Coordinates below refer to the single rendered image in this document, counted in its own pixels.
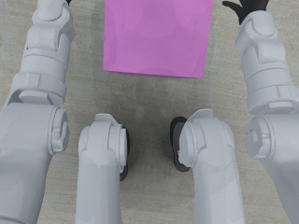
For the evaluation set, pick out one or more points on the robot right foot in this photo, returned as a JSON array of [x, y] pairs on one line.
[[176, 127]]

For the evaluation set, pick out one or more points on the left robot upper arm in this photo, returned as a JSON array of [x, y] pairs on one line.
[[30, 134]]

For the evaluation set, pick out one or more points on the left robot thigh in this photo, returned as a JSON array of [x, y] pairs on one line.
[[98, 198]]

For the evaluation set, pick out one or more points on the robot right hand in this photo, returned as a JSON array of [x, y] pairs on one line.
[[248, 6]]

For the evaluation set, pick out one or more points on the robot right forearm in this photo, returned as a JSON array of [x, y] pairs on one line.
[[263, 62]]

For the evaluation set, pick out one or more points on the carton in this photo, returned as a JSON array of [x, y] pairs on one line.
[[157, 38]]

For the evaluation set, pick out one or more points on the robot left forearm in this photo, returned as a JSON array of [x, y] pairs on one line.
[[45, 59]]

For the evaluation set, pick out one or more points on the right robot upper arm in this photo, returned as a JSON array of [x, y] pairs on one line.
[[273, 139]]

